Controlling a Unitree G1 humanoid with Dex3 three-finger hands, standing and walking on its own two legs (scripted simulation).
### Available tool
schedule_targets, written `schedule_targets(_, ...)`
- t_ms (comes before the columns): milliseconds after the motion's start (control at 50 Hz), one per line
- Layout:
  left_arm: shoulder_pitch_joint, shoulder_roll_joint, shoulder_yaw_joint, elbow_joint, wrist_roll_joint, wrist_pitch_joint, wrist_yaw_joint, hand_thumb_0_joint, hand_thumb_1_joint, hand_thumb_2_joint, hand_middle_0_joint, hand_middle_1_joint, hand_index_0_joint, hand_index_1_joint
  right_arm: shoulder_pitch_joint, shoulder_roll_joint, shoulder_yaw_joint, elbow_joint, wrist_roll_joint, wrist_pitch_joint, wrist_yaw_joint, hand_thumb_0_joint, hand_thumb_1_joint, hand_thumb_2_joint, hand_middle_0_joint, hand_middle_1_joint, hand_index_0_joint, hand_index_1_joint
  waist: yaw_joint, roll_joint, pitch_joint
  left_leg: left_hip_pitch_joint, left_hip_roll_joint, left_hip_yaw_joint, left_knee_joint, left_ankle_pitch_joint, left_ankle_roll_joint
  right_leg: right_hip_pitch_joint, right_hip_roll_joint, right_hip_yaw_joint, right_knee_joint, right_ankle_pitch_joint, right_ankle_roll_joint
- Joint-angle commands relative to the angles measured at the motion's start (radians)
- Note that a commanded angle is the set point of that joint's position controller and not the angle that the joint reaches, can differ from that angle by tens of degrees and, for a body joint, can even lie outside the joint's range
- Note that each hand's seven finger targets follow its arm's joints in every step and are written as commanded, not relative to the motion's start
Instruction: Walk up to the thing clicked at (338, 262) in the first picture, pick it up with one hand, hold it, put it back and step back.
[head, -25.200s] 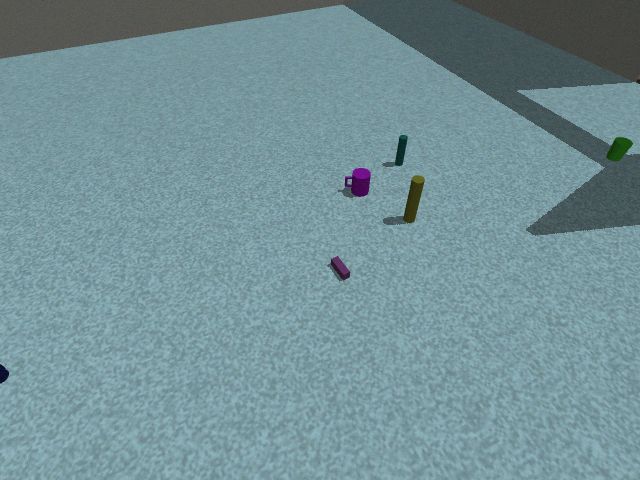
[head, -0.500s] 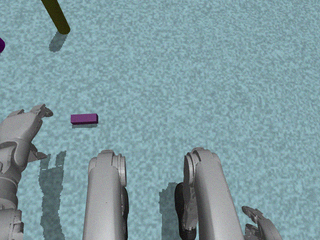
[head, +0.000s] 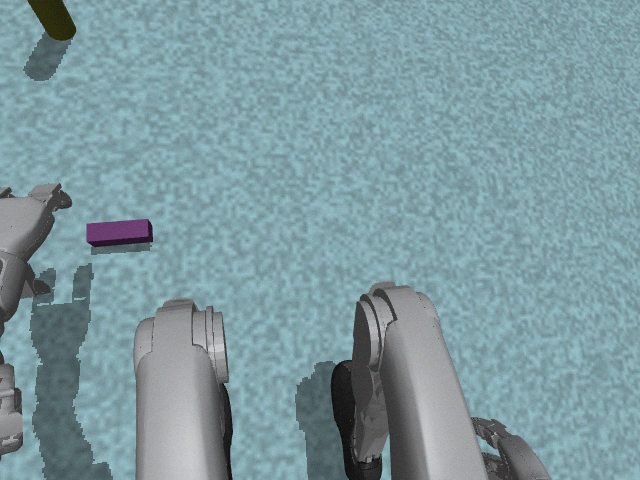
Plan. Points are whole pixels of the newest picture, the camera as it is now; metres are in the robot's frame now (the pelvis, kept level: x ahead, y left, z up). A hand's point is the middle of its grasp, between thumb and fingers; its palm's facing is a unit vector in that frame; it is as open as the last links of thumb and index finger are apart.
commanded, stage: rise first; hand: left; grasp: from above
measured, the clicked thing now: (120, 233) +0.47 +0.29 -0.32
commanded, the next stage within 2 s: approach in 0.64 s
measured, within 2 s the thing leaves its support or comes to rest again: neither
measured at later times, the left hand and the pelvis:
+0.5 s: hand (48, 244) +0.41 +0.34 -0.18, palm faces -0.45 -0.09 -0.89, open 12.5 cm; pelvis +0.01 +0.00 -0.01, yaw -1 degrees
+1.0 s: hand (84, 230) +0.44 +0.31 -0.20, palm faces -0.44 -0.05 -0.90, open 13.2 cm; pelvis +0.01 +0.00 -0.02, yaw -2 degrees
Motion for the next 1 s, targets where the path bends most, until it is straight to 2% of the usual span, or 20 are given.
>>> schedule_targets(0, -0.288, 0.299, 0.05, -0.106, -0.012, 0.006, 0.056, 0.0, -0.221, 0.74, -0.349, -0.716, -0.351, -0.714, 0.178, -0.241, -0.066, -0.017, -0.016, -0.009, -0.005, 0.0, -0.903, -0.902, 0.2, 0.3, 0.2, 0.3, -0.004, 0.248, -0.646, 0.519, -0.024, 0.084, -0.234, 0.14, 0.031, 0.252, 0.035, -0.066, -0.23, 0.159, -0.053)
schedule_targets(20, -0.283, 0.273, 0.036, -0.08, -0.023, 0.009, 0.057, 0.0, -0.209, 0.728, -0.356, -0.713, -0.36, -0.709, 0.174, -0.239, -0.061, -0.019, -0.017, -0.011, -0.003, 0.0, -0.903, -0.902, 0.2, 0.3, 0.2, 0.3, -0.008, 0.243, -0.634, 0.508, -0.024, 0.082, -0.237, 0.131, 0.032, 0.243, 0.035, -0.067, -0.227, 0.149, -0.052)
schedule_targets(100, -0.306, 0.334, 0.066, -0.088, -0.019, 0.022, 0.065, 0.0, -0.219, 0.739, -0.344, -0.726, -0.348, -0.721, 0.182, -0.249, -0.06, -0.013, -0.024, -0.014, -0.002, 0.0, -0.903, -0.901, 0.2, 0.3, 0.2, 0.3, -0.004, 0.255, -0.65, 0.501, -0.02, 0.082, -0.218, 0.134, 0.033, 0.256, 0.036, -0.069, -0.216, 0.161, -0.052)
schedule_targets(140, -0.297, 0.299, 0.045, -0.073, -0.026, 0.028, 0.06, 0.0, -0.225, 0.744, -0.34, -0.729, -0.343, -0.725, 0.181, -0.244, -0.058, -0.016, -0.026, -0.015, -0.002, 0.0, -0.902, -0.901, 0.2, 0.3, 0.2, 0.3, -0.011, 0.243, -0.646, 0.493, -0.02, 0.084, -0.208, 0.138, 0.034, 0.256, 0.039, -0.069, -0.219, 0.167, -0.051)
schedule_targets(180, -0.298, 0.322, 0.056, -0.076, -0.029, 0.027, 0.055, 0.0, -0.226, 0.744, -0.347, -0.72, -0.348, -0.718, 0.18, -0.244, -0.052, -0.016, -0.029, -0.013, -0.002, 0.0, -0.902, -0.901, 0.2, 0.3, 0.2, 0.3, -0.012, 0.238, -0.647, 0.469, -0.023, 0.082, -0.206, 0.133, 0.036, 0.271, 0.041, -0.07, -0.216, 0.165, -0.051)
schedule_targets(200, -0.285, 0.327, 0.064, -0.082, -0.031, 0.028, 0.055, 0.0, -0.226, 0.742, -0.337, -0.731, -0.342, -0.725, 0.18, -0.242, -0.056, -0.014, -0.025, -0.013, -0.002, 0.0, -0.901, -0.9, 0.2, 0.3, 0.2, 0.3, 0.003, 0.256, -0.652, 0.491, -0.021, 0.079, -0.209, 0.136, 0.033, 0.258, 0.04, -0.071, -0.207, 0.163, -0.054)
schedule_targets(280, -0.293, 0.307, 0.044, -0.077, -0.032, 0.03, 0.05, 0.0, -0.251, 0.762, -0.32, -0.757, -0.323, -0.752, 0.181, -0.242, -0.049, -0.016, -0.026, -0.011, 0.001, 0.0, -0.903, -0.901, 0.2, 0.3, 0.2, 0.3, -0.018, 0.261, -0.621, 0.48, -0.02, 0.078, -0.199, 0.14, 0.033, 0.249, 0.043, -0.074, -0.204, 0.173, -0.054)
schedule_targets(320, -0.28, 0.327, 0.06, -0.076, -0.032, 0.029, 0.054, 0.0, -0.256, 0.769, -0.322, -0.742, -0.323, -0.741, 0.179, -0.245, -0.043, -0.015, -0.026, -0.01, 0.001, 0.0, -0.901, -0.901, 0.2, 0.3, 0.2, 0.3, -0.006, 0.26, -0.633, 0.492, -0.02, 0.075, -0.199, 0.149, 0.032, 0.252, 0.043, -0.075, -0.202, 0.178, -0.054)
schedule_targets(400, -0.293, 0.321, 0.054, -0.095, -0.03, 0.027, 0.061, 0.0, -0.265, 0.778, -0.308, -0.761, -0.31, -0.757, 0.197, -0.25, -0.043, -0.013, -0.028, -0.009, 0.006, 0.0, -0.901, -0.9, 0.2, 0.3, 0.2, 0.3, -0.021, 0.286, -0.647, 0.508, -0.017, 0.071, -0.19, 0.19, 0.029, 0.257, 0.045, -0.08, -0.185, 0.22, -0.052)
schedule_targets(540, -0.3, 0.328, 0.051, -0.064, -0.025, 0.025, 0.075, 0.0, -0.287, 0.795, -0.287, -0.791, -0.291, -0.787, 0.183, -0.255, -0.032, -0.019, -0.028, -0.014, 0.008, 0.0, -0.9, -0.9, 0.2, 0.3, 0.2, 0.3, -0.026, 0.306, -0.6, 0.494, -0.015, 0.061, -0.206, 0.114, 0.026, 0.209, 0.046, -0.086, -0.186, 0.148, -0.056)
schedule_targets(660, -0.313, 0.331, 0.048, -0.061, -0.017, 0.03, 0.086, 0.0, -0.296, 0.801, -0.275, -0.811, -0.281, -0.804, 0.201, -0.259, -0.026, -0.015, -0.03, -0.019, 0.011, 0.0, -0.901, -0.901, 0.2, 0.3, 0.2, 0.3, -0.043, 0.308, -0.617, 0.499, -0.013, 0.061, -0.185, 0.17, 0.026, 0.228, 0.047, -0.09, -0.176, 0.207, -0.053)
schedule_targets(700, -0.309, 0.33, 0.053, -0.037, -0.02, 0.034, 0.089, 0.0, -0.288, 0.794, -0.279, -0.813, -0.287, -0.804, 0.202, -0.259, -0.02, -0.019, -0.033, -0.021, 0.013, 0.0, -0.901, -0.901, 0.2, 0.3, 0.2, 0.3, -0.048, 0.296, -0.591, 0.471, -0.016, 0.062, -0.191, 0.144, 0.029, 0.233, 0.047, -0.091, -0.182, 0.184, -0.05)
schedule_targets(720, -0.287, 0.321, 0.044, -0.025, -0.023, 0.036, 0.088, 0.0, -0.368, 0.874, -0.289, -0.756, -0.255, -0.792, 0.19, -0.256, -0.017, -0.017, -0.03, -0.021, 0.013, 0.0, -0.907, -0.903, 0.199, 0.3, 0.199, 0.3, -0.034, 0.297, -0.587, 0.48, -0.016, 0.06, -0.197, 0.135, 0.026, 0.218, 0.048, -0.089, -0.179, 0.171, -0.054)
schedule_targets(760, -0.312, 0.303, 0.026, -0.014, -0.022, 0.038, 0.085, 0.0, -0.36, 0.841, -0.198, -0.906, -0.213, -0.889, 0.196, -0.263, -0.02, -0.02, -0.029, -0.025, 0.014, 0.0, -0.899, -0.895, 0.2, 0.3, 0.2, 0.3, -0.058, 0.297, -0.578, 0.485, -0.012, 0.055, -0.191, 0.127, 0.026, 0.203, 0.047, -0.093, -0.177, 0.167, -0.053)
schedule_targets(780, -0.326, 0.27, 0.007, -0.031, -0.024, 0.037, 0.084, 0.0, -0.369, 0.848, -0.186, -0.928, -0.204, -0.908, 0.199, -0.261, -0.019, -0.015, -0.034, -0.027, 0.016, 0.0, -0.9, -0.895, 0.2, 0.3, 0.2, 0.3, -0.07, 0.306, -0.581, 0.496, -0.013, 0.05, -0.195, 0.134, 0.025, 0.201, 0.047, -0.098, -0.176, 0.174, -0.05)
schedule_targets(820, -0.361, 0.267, -0.009, -0.049, -0.027, 0.032, 0.09, 0.0, -0.402, 0.88, -0.173, -0.928, -0.184, -0.916, 0.197, -0.267, -0.023, -0.014, -0.027, -0.031, 0.015, 0.0, -0.9, -0.895, 0.2, 0.3, 0.2, 0.3, -0.078, 0.319, -0.589, 0.507, -0.01, 0.041, -0.198, 0.121, 0.022, 0.181, 0.046, -0.1, -0.172, 0.165, -0.051)
schedule_targets(900, -0.45, 0.214, -0.062, -0.064, -0.022, 0.037, 0.115, 0.0, -0.425, 0.898, -0.157, -0.956, -0.169, -0.943, 0.217, -0.266, -0.017, -0.007, -0.026, -0.042, 0.016, 0.0, -0.903, -0.896, 0.2, 0.3, 0.2, 0.3, -0.12, 0.335, -0.606, 0.521, -0.005, 0.041, -0.178, 0.148, 0.021, 0.183, 0.05, -0.102, -0.177, 0.202, -0.049)
schedule_targets(920, -0.484, 0.213, -0.064, -0.066, -0.018, 0.043, 0.127, 0.0, -0.43, 0.902, -0.148, -0.966, -0.162, -0.951, 0.228, -0.269, -0.014, -0.006, -0.028, -0.045, 0.016, 0.0, -0.902, -0.896, 0.2, 0.3, 0.2, 0.3, -0.135, 0.34, -0.616, 0.516, -0.006, 0.045, -0.175, 0.151, 0.022, 0.192, 0.05, -0.101, -0.18, 0.21, -0.047)
schedule_targets(960, -0.492, 0.237, -0.05, -0.022, -0.003, 0.069, 0.15, 0.0, -0.442, 0.913, -0.148, -0.969, -0.159, -0.957, 0.231, -0.271, -0.006, -0.006, -0.028, -0.049, 0.015, 0.0, -0.904, -0.897, 0.2, 0.3, 0.2, 0.3, -0.127, 0.342, -0.615, 0.509, -0.006, 0.051, -0.173, 0.156, 0.02, 0.195, 0.052, -0.099, -0.178, 0.216, -0.051)
schedule_targets(980, -0.521, 0.243, -0.044, -0.019, -0.005, 0.081, 0.162, 0.0, -0.451, 0.924, -0.145, -0.956, -0.152, -0.948, 0.238, -0.273, -0.006, -0.005, -0.03, -0.051, 0.015, 0.0, -0.902, -0.896, 0.2, 0.3, 0.2, 0.3, -0.136, 0.354, -0.618, 0.508, -0.004, 0.052, -0.174, 0.153, 0.02, 0.195, 0.049, -0.102, -0.176, 0.213, -0.048)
